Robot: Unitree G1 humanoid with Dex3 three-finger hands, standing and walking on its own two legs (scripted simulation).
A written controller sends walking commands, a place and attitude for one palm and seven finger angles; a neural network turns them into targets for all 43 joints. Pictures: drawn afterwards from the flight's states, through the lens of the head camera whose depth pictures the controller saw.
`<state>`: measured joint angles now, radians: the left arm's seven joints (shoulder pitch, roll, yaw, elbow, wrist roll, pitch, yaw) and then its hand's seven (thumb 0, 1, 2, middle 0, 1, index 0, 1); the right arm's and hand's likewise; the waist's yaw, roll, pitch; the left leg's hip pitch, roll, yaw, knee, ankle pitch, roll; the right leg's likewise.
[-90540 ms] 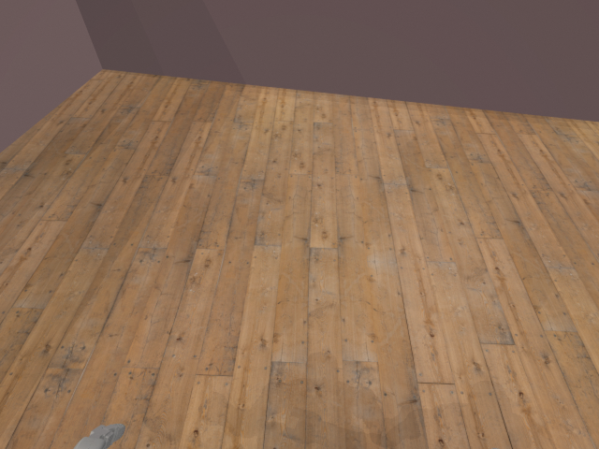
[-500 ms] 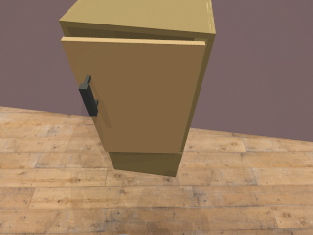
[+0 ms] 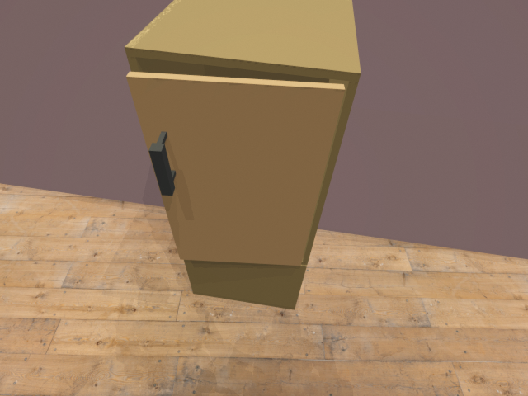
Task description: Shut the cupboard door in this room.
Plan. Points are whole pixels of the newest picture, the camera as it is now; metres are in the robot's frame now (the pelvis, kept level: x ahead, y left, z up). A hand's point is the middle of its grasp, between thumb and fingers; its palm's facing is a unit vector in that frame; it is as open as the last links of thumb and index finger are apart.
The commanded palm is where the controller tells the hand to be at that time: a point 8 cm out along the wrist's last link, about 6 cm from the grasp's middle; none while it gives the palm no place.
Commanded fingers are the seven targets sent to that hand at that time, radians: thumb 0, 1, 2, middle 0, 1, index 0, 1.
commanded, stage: come to a stop and stand still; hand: left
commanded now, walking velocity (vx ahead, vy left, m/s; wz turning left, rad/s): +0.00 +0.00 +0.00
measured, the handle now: (165, 163) +0.52 +0.25 +0.03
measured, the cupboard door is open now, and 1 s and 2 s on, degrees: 6 6 6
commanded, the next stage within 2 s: look again from close up in 0.36 s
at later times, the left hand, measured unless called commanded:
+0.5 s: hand out of the picture -0.02 +0.17 -0.18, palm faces -0.02 -0.99 -0.14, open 7.4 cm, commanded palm none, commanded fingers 0.00 0.90 0.90 -0.20 -0.30 -0.20 -0.30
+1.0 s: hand out of the picture +0.07 +0.19 -0.17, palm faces +0.00 -0.98 -0.22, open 7.3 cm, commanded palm none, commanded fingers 0.00 0.90 0.90 -0.20 -0.30 -0.20 -0.30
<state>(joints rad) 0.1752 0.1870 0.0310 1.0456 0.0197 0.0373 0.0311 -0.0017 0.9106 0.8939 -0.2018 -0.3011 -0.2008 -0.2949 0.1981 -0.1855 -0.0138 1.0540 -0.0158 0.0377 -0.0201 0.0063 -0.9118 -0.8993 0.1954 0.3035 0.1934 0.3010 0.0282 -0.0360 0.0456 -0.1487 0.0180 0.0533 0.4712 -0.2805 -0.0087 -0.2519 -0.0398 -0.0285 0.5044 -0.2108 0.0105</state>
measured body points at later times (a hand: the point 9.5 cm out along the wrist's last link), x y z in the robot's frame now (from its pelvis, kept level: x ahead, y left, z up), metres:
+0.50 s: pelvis +0.00 +0.01 +0.00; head +0.02 +0.02 +0.45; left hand -0.02 +0.22 -0.16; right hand -0.02 -0.21 -0.15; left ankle -0.02 +0.12 -0.74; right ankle +0.04 -0.12 -0.74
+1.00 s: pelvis +0.02 +0.02 +0.00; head +0.01 +0.01 +0.45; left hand +0.07 +0.25 -0.15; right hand +0.06 -0.22 -0.16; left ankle -0.02 +0.12 -0.74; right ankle +0.04 -0.12 -0.74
